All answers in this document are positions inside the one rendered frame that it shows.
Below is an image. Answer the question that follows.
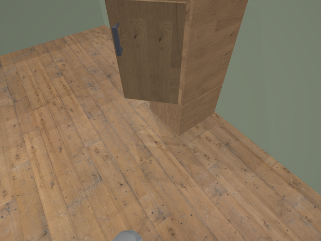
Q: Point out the robot left thigh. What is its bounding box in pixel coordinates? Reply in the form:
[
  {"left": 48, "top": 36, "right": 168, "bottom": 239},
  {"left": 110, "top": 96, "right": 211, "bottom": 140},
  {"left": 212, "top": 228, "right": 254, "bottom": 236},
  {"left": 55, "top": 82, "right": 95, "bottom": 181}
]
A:
[{"left": 113, "top": 230, "right": 142, "bottom": 241}]

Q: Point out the cupboard door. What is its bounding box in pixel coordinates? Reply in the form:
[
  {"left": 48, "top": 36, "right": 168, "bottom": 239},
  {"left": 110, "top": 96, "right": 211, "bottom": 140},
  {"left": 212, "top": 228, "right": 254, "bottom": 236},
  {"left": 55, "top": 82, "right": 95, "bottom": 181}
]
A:
[{"left": 105, "top": 0, "right": 187, "bottom": 104}]

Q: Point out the handle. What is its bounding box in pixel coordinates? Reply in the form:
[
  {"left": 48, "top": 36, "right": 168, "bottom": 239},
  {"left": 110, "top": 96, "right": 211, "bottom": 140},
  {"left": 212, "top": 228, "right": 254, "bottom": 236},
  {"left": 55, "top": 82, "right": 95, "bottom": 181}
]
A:
[{"left": 112, "top": 23, "right": 123, "bottom": 56}]

